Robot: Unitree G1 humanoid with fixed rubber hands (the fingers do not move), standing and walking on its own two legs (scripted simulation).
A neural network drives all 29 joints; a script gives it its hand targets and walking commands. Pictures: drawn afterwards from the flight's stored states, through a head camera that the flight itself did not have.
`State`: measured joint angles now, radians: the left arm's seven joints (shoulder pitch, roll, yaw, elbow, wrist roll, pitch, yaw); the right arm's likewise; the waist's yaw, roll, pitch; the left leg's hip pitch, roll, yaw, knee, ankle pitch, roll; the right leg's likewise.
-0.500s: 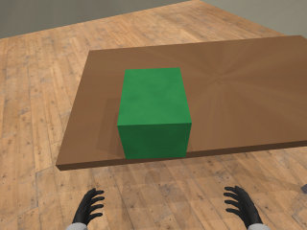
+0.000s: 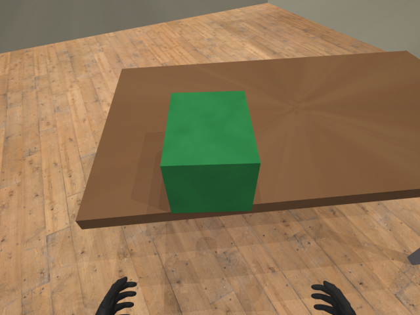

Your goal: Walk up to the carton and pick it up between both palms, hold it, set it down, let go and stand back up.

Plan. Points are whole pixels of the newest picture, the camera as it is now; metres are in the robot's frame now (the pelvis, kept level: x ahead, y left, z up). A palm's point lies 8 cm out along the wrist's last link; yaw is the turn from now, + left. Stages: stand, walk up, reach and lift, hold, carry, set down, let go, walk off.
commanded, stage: stand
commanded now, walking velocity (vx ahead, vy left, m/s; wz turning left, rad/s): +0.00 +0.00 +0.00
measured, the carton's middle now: (209, 149) +0.52 +0.04 +0.02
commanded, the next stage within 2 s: none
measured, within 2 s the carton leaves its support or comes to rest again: neither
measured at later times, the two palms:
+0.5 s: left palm out of the picture +0.07 +0.26 -0.12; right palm out of the picture +0.06 -0.24 -0.13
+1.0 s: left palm out of the picture -0.01 +0.26 -0.14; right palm out of the picture +0.00 -0.20 -0.15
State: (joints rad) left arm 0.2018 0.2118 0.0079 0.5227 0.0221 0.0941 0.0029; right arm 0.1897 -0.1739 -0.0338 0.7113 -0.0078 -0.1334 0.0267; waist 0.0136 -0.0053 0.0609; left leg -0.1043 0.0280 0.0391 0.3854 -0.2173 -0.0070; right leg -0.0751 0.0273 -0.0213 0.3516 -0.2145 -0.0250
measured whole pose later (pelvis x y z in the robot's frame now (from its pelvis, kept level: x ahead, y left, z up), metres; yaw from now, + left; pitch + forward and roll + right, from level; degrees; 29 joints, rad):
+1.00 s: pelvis +0.02 +0.02 +0.00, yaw +1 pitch -1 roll +0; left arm 0.35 0.18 0.00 1.09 0.01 -0.01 0.04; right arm 0.37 -0.17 0.00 1.07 -0.02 -0.02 -0.03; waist -0.01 0.01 0.02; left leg -0.13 -0.02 0.02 0.42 -0.27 0.03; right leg -0.10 -0.02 -0.02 0.39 -0.27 0.01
